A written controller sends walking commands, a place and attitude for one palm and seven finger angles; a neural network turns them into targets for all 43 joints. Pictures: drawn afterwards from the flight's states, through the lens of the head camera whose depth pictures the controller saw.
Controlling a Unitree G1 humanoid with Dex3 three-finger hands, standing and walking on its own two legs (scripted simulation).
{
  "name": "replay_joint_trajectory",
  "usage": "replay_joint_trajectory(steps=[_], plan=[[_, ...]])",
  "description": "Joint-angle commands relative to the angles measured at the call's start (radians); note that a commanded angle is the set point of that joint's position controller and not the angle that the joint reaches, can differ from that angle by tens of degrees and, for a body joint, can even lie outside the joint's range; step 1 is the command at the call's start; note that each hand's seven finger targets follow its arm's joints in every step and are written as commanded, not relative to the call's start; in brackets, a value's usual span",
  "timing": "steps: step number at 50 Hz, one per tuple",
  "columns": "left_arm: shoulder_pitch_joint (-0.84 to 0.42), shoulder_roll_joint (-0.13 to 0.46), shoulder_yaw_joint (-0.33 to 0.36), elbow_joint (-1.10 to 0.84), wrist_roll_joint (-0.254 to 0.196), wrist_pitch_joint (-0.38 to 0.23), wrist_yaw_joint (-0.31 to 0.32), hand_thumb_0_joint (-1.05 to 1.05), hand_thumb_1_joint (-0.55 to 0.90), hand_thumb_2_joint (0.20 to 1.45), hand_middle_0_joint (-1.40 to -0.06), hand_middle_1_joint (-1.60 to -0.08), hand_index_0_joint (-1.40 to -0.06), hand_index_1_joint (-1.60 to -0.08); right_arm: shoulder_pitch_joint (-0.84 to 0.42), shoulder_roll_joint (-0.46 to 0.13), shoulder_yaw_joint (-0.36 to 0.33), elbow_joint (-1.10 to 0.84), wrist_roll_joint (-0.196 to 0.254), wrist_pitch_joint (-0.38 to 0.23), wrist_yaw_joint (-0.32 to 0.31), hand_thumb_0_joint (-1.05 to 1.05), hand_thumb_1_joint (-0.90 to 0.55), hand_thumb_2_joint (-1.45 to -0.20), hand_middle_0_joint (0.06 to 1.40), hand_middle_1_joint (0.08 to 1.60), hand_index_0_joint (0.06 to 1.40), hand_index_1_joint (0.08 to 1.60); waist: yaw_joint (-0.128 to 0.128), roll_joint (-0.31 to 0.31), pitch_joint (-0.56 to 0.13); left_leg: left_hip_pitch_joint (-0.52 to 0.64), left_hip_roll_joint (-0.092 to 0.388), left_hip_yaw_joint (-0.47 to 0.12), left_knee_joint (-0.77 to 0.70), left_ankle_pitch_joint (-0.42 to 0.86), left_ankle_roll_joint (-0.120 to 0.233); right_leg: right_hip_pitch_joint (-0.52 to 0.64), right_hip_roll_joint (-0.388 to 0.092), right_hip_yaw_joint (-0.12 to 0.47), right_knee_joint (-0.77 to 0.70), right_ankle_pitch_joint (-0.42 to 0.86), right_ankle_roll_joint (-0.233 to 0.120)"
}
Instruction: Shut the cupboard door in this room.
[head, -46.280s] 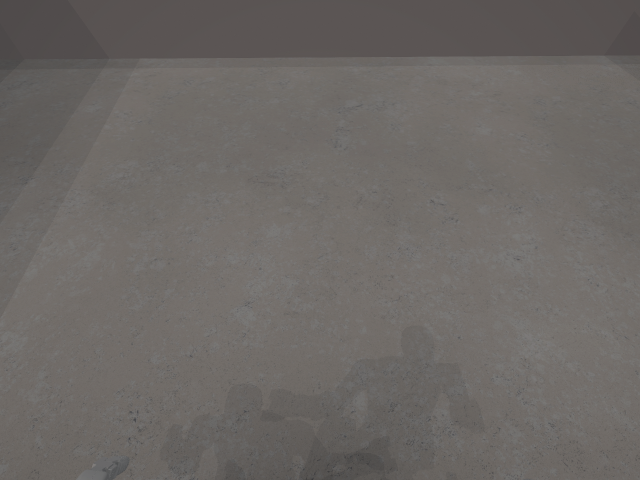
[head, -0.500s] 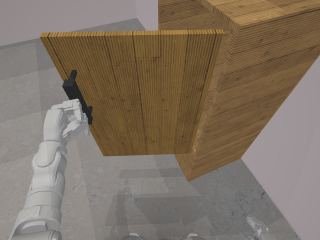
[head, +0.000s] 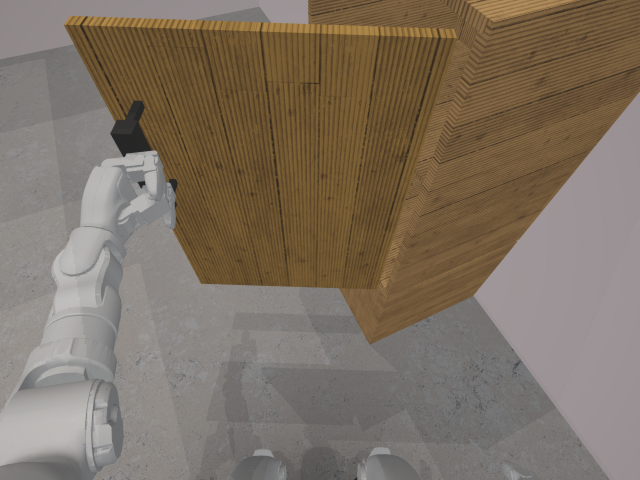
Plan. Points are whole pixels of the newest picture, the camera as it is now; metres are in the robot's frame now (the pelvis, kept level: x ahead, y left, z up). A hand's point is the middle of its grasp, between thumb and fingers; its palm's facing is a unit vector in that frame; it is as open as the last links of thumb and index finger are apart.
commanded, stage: push the door shut along its arc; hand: left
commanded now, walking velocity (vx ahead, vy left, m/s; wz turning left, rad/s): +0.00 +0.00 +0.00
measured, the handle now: (152, 162) +0.51 +0.23 +0.08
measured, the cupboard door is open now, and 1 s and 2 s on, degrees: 63 48 40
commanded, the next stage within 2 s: pull the fist back off the door in 1.36 s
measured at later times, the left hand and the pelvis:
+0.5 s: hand (186, 163) +0.50 +0.18 +0.09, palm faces -0.17 -0.98 -0.02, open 3.1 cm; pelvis -0.01 +0.01 -0.02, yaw -1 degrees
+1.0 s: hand (229, 133) +0.55 +0.13 +0.09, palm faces -0.32 -0.95 +0.00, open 3.1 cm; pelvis +0.01 +0.01 -0.02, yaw -2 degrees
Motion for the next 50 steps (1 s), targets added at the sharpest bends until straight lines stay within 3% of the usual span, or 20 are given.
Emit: replay_joint_trajectory(steps=[1, 3, 5, 7, 11, 16, 18, 19, 21, 25, 27, 28, 31, 32, 35, 38, 41, 44, 48, 50], plan=[[-0.497, 0.220, 0.020, -0.165, -0.002, -0.078, -0.022, 0.000, 0.900, 0.900, -1.300, -1.500, -1.300, -1.500, 0.072, -0.160, -0.054, -0.085, -0.003, -0.031, -0.007, 0.000, -0.900, -0.900, 0.200, 0.300, 0.200, 0.300, -0.060, 0.017, -0.365, 0.184, -0.002, -0.038, -0.101, 0.233, 0.015, 0.150, 0.015, 0.039, -0.096, 0.251, -0.009], [-0.558, 0.225, 0.010, -0.130, 0.008, -0.077, -0.028, 0.000, 0.900, 0.900, -1.300, -1.500, -1.300, -1.500, 0.077, -0.162, -0.051, -0.073, -0.003, -0.028, -0.005, 0.000, -0.900, -0.900, 0.200, 0.300, 0.200, 0.300, -0.072, 0.050, -0.351, 0.179, 0.000, -0.046, -0.101, 0.204, 0.013, 0.107, 0.015, 0.036, -0.094, 0.209, -0.010], [-0.601, 0.223, -0.006, -0.079, 0.013, -0.070, -0.036, 0.000, 0.900, 0.900, -1.300, -1.500, -1.300, -1.500, 0.084, -0.167, -0.049, -0.064, -0.001, -0.025, -0.006, 0.000, -0.900, -0.900, 0.200, 0.300, 0.200, 0.300, -0.091, 0.046, -0.315, 0.161, 0.002, -0.053, -0.101, 0.156, 0.014, 0.064, 0.018, 0.034, -0.102, 0.156, -0.010], [-0.673, 0.222, -0.020, -0.077, 0.016, -0.071, -0.045, 0.000, 0.900, 0.900, -1.300, -1.500, -1.300, -1.500, 0.093, -0.174, -0.051, -0.055, -0.003, -0.030, -0.008, 0.000, -0.900, -0.900, 0.200, 0.300, 0.200, 0.300, -0.107, 0.070, -0.352, 0.192, 0.004, -0.066, -0.093, 0.165, 0.013, 0.032, 0.018, 0.030, -0.093, 0.149, -0.012], [-0.696, 0.206, -0.039, -0.035, 0.016, -0.066, -0.065, 0.000, 0.900, 0.900, -1.300, -1.500, -1.300, -1.500, 0.119, -0.181, -0.051, -0.044, -0.009, -0.034, -0.003, 0.000, -0.900, -0.900, 0.200, 0.300, 0.200, 0.300, -0.114, 0.096, -0.405, 0.235, 0.007, -0.082, -0.076, 0.213, 0.010, -0.010, 0.024, 0.018, -0.076, 0.158, -0.018], [-0.758, 0.293, 0.022, 0.007, 0.025, -0.058, -0.069, 0.000, 0.900, 0.900, -1.300, -1.500, -1.300, -1.500, 0.145, -0.190, -0.047, -0.037, -0.014, -0.029, 0.000, 0.000, -0.900, -0.900, 0.200, 0.300, 0.200, 0.300, -0.121, 0.068, -0.433, 0.187, 0.009, -0.083, -0.056, 0.229, 0.014, 0.002, 0.028, 0.019, -0.057, 0.175, -0.016], [-0.778, 0.321, 0.037, 0.009, 0.040, -0.061, -0.066, 0.000, 0.900, 0.900, -1.300, -1.500, -1.300, -1.500, 0.150, -0.189, -0.049, -0.038, -0.015, -0.024, 0.003, 0.000, -0.900, -0.900, 0.200, 0.300, 0.200, 0.300, -0.119, 0.099, -0.457, 0.198, 0.013, -0.082, -0.050, 0.243, 0.010, -0.003, 0.027, 0.024, -0.053, 0.185, -0.014], [-0.788, 0.291, 0.008, 0.012, 0.043, -0.059, -0.070, 0.000, 0.900, 0.900, -1.300, -1.500, -1.300, -1.500, 0.149, -0.186, -0.047, -0.041, -0.014, -0.024, 0.007, 0.000, -0.900, -0.900, 0.200, 0.300, 0.200, 0.300, -0.127, 0.115, -0.451, 0.198, 0.011, -0.079, -0.047, 0.236, 0.011, -0.018, 0.028, 0.025, -0.056, 0.176, -0.013], [-0.811, 0.307, 0.014, 0.044, 0.049, -0.059, -0.072, 0.000, 0.900, 0.900, -1.300, -1.500, -1.300, -1.500, 0.164, -0.190, -0.045, -0.036, -0.016, -0.022, 0.006, 0.000, -0.900, -0.900, 0.200, 0.300, 0.200, 0.300, -0.139, 0.105, -0.427, 0.188, 0.013, -0.087, -0.042, 0.235, 0.013, -0.043, 0.032, 0.018, -0.051, 0.163, -0.015], [-0.859, 0.319, 0.005, 0.065, 0.062, -0.044, -0.090, 0.000, 0.900, 0.900, -1.300, -1.500, -1.300, -1.500, 0.184, -0.197, -0.047, -0.028, -0.019, -0.015, 0.009, 0.000, -0.900, -0.900, 0.200, 0.300, 0.200, 0.300, -0.158, 0.118, -0.452, 0.206, 0.020, -0.093, -0.026, 0.262, 0.011, -0.069, 0.035, 0.017, -0.047, 0.178, -0.014], [-0.885, 0.317, -0.005, 0.053, 0.060, -0.046, -0.103, 0.000, 0.900, 0.900, -1.300, -1.500, -1.300, -1.500, 0.189, -0.198, -0.049, -0.024, -0.019, -0.014, 0.008, 0.000, -0.900, -0.900, 0.200, 0.300, 0.200, 0.300, -0.163, 0.161, -0.482, 0.247, 0.023, -0.097, -0.016, 0.297, 0.007, -0.096, 0.036, 0.015, -0.042, 0.189, -0.016], [-0.890, 0.295, -0.021, 0.066, 0.061, -0.040, -0.109, 0.000, 0.900, 0.900, -1.300, -1.500, -1.300, -1.500, 0.194, -0.198, -0.049, -0.020, -0.021, -0.013, 0.009, 0.000, -0.900, -0.900, 0.200, 0.300, 0.200, 0.300, -0.170, 0.144, -0.477, 0.253, 0.024, -0.105, -0.014, 0.301, 0.007, -0.111, 0.037, 0.009, -0.041, 0.185, -0.016], [-0.906, 0.305, -0.007, 0.075, 0.048, -0.026, -0.118, 0.000, 0.900, 0.900, -1.300, -1.500, -1.300, -1.500, 0.211, -0.200, -0.047, -0.019, -0.024, -0.011, 0.009, 0.000, -0.900, -0.900, 0.200, 0.300, 0.200, 0.300, -0.174, 0.150, -0.478, 0.261, 0.021, -0.103, -0.006, 0.345, 0.011, -0.115, 0.043, 0.002, -0.040, 0.204, -0.019], [-0.919, 0.354, 0.028, 0.079, 0.055, -0.021, -0.120, 0.000, 0.900, 0.900, -1.300, -1.500, -1.300, -1.500, 0.216, -0.205, -0.049, -0.014, -0.025, -0.008, 0.007, 0.000, -0.900, -0.900, 0.200, 0.300, 0.200, 0.300, -0.172, 0.130, -0.508, 0.250, 0.025, -0.102, 0.000, 0.349, 0.011, -0.094, 0.042, 0.009, -0.037, 0.222, -0.014], [-0.916, 0.389, 0.056, 0.103, 0.059, -0.002, -0.122, 0.000, 0.900, 0.900, -1.300, -1.500, -1.300, -1.500, 0.225, -0.201, -0.045, -0.022, -0.026, -0.002, 0.009, 0.000, -0.900, -0.900, 0.200, 0.300, 0.200, 0.300, -0.168, 0.119, -0.511, 0.201, 0.019, -0.088, 0.008, 0.350, 0.016, -0.051, 0.041, 0.015, -0.035, 0.250, -0.012], [-0.916, 0.381, 0.043, 0.059, 0.075, -0.016, -0.118, 0.000, 0.900, 0.900, -1.300, -1.500, -1.300, -1.500, 0.232, -0.196, -0.046, -0.024, -0.032, 0.000, 0.015, 0.000, -0.900, -0.900, 0.200, 0.300, 0.200, 0.300, -0.156, 0.180, -0.558, 0.265, 0.023, -0.095, 0.021, 0.444, 0.008, -0.069, 0.044, 0.012, -0.020, 0.293, -0.014], [-0.914, 0.367, 0.038, 0.065, 0.068, -0.013, -0.124, 0.000, 0.900, 0.900, -1.300, -1.500, -1.300, -1.500, 0.241, -0.193, -0.046, -0.027, -0.034, 0.008, 0.016, 0.000, -0.900, -0.900, 0.200, 0.300, 0.200, 0.300, -0.165, 0.162, -0.551, 0.267, 0.022, -0.091, 0.028, 0.482, 0.010, -0.061, 0.050, 0.006, -0.018, 0.318, -0.014], [-0.909, 0.424, 0.070, 0.147, 0.082, 0.021, -0.130, 0.000, 0.900, 0.900, -1.300, -1.500, -1.300, -1.500, 0.243, -0.201, -0.043, -0.028, -0.029, 0.022, 0.014, 0.000, -0.900, -0.900, 0.200, 0.300, 0.200, 0.300, -0.177, 0.095, -0.484, 0.162, 0.019, -0.074, 0.026, 0.396, 0.019, -0.026, 0.050, 0.016, -0.027, 0.313, -0.008], [-0.941, 0.428, 0.064, 0.138, 0.098, 0.021, -0.123, 0.000, 0.900, 0.900, -1.300, -1.500, -1.300, -1.500, 0.242, -0.199, -0.041, -0.035, -0.034, 0.021, 0.013, 0.000, -0.900, -0.900, 0.200, 0.300, 0.200, 0.300, -0.179, 0.137, -0.496, 0.175, 0.019, -0.073, 0.037, 0.405, 0.017, -0.053, 0.049, 0.017, -0.018, 0.312, -0.010], [-0.984, 0.416, 0.050, 0.105, 0.099, 0.011, -0.126, 0.000, 0.900, 0.900, -1.300, -1.500, -1.300, -1.500, 0.245, -0.196, -0.045, -0.034, -0.038, 0.018, 0.014, 0.000, -0.900, -0.900, 0.200, 0.300, 0.200, 0.300, -0.189, 0.150, -0.535, 0.200, 0.020, -0.075, 0.047, 0.426, 0.017, -0.055, 0.051, 0.020, -0.013, 0.328, -0.008]])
